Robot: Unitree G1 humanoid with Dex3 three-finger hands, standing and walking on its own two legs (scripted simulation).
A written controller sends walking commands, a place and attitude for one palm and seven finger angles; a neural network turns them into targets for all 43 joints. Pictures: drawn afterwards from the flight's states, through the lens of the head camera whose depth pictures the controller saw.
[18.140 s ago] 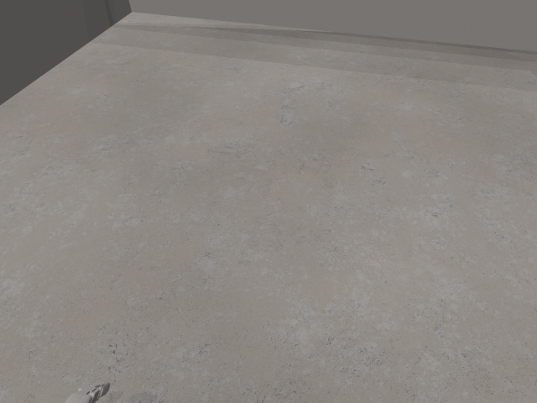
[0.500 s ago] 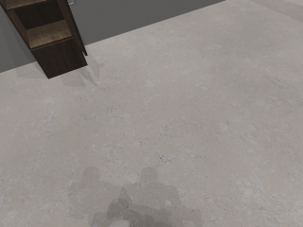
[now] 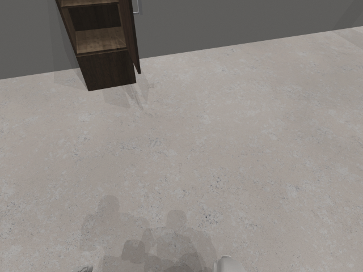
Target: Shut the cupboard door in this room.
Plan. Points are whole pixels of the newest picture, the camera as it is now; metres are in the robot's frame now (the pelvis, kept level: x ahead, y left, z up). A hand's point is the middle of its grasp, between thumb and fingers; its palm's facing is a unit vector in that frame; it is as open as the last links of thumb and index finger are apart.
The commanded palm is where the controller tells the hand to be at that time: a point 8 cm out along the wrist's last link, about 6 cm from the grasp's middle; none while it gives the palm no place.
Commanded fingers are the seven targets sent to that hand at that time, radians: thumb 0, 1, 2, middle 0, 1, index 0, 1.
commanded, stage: turn or walk to find it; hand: left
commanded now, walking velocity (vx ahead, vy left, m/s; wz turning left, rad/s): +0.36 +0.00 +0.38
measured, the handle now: (135, 2) +1.42 +0.30 +0.02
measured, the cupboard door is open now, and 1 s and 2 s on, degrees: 92 92 92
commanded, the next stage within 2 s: stand and wait in 1.52 s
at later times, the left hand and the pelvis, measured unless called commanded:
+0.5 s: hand out of the picture +0.11 +0.14 -0.17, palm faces +0.29 -0.93 -0.22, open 7.3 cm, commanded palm none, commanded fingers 0.00 0.90 0.90 -0.20 -0.30 -0.20 -0.30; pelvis +0.19 -0.04 +0.00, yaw +13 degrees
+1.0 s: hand (101, 181) +0.40 +0.27 -0.16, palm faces +0.30 -0.94 -0.19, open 7.3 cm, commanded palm none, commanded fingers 0.00 0.90 0.90 -0.20 -0.30 -0.20 -0.30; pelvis +0.36 +0.06 +0.00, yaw +15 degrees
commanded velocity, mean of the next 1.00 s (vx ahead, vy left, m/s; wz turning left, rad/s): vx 0.37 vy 0.00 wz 0.16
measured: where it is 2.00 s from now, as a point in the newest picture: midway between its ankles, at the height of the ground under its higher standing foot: (163, 184)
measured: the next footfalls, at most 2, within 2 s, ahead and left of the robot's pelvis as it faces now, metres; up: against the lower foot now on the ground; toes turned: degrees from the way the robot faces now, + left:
right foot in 0.12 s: +0.19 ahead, -0.15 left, +0.00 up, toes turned -5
left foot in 0.64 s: +0.35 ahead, +0.14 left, +0.00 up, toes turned +24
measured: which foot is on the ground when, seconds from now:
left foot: down 0.00-0.12, up 0.14-0.62, down 0.64-1.00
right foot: up 0.00-0.10, down 0.12-0.64, up 0.66-1.00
